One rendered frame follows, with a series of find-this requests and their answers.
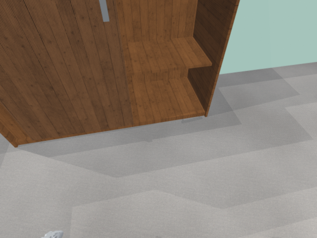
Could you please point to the handle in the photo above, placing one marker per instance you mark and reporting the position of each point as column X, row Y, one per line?
column 104, row 10

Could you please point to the wardrobe door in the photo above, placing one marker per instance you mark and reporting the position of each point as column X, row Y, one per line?
column 62, row 69
column 8, row 121

